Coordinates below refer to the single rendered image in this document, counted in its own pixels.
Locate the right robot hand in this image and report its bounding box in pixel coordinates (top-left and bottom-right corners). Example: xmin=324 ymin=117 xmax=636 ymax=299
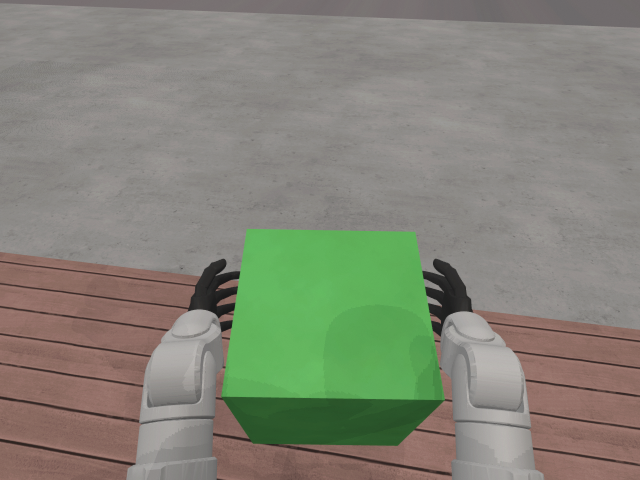
xmin=422 ymin=259 xmax=473 ymax=337

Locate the left robot hand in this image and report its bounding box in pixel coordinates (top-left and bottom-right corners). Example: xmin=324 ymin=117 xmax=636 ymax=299
xmin=188 ymin=259 xmax=240 ymax=333

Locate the right robot forearm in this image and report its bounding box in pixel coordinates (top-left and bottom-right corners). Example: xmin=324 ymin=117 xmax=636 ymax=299
xmin=440 ymin=311 xmax=544 ymax=480

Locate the carton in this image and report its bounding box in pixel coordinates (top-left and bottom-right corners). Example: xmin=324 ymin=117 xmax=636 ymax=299
xmin=221 ymin=229 xmax=445 ymax=446

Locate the left robot forearm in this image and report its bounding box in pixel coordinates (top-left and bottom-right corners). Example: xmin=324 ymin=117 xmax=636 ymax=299
xmin=126 ymin=309 xmax=224 ymax=480

